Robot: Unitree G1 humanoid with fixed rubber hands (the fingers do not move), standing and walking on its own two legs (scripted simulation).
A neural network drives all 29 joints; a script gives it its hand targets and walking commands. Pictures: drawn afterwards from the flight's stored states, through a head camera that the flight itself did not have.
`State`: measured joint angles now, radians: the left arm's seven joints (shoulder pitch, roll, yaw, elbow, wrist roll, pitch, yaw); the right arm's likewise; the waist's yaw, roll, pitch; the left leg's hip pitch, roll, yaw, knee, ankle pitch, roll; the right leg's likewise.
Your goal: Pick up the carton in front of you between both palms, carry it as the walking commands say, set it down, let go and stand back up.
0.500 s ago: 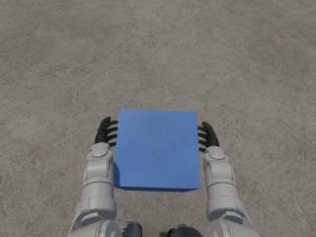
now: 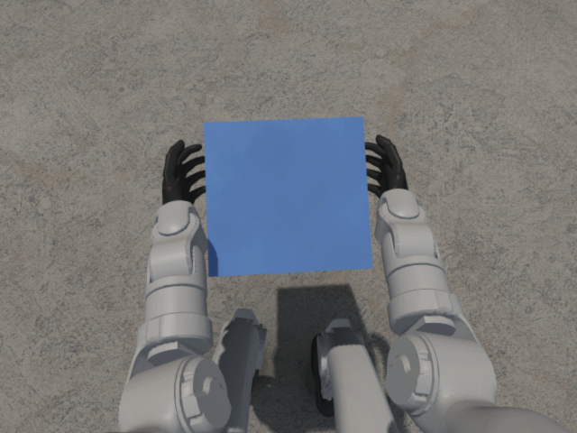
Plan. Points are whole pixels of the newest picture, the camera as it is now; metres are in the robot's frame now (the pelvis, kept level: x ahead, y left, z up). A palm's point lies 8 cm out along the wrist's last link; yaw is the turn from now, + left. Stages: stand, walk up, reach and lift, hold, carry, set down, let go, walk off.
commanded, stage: set down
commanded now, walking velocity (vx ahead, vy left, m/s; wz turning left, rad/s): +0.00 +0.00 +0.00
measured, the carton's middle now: (285, 205) +0.43 +0.03 -0.16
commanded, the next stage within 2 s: none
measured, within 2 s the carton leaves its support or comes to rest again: rests again in 1.68 s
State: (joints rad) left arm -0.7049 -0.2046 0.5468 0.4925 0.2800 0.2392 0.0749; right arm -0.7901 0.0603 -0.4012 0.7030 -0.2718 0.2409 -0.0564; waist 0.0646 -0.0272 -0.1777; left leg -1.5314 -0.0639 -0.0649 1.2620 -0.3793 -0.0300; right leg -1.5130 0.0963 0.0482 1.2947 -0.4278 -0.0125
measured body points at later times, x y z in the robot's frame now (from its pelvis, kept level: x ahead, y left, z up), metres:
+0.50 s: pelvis -0.02 +0.00 -0.13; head +0.26 -0.01 +0.22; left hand +0.43 +0.19 -0.23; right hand +0.49 -0.11 -0.24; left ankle +0.09 +0.13 -0.59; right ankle +0.07 -0.10 -0.59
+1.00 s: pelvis -0.04 -0.01 -0.23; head +0.32 -0.02 +0.05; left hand +0.44 +0.20 -0.38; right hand +0.53 -0.09 -0.40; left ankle +0.09 +0.13 -0.59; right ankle +0.07 -0.10 -0.59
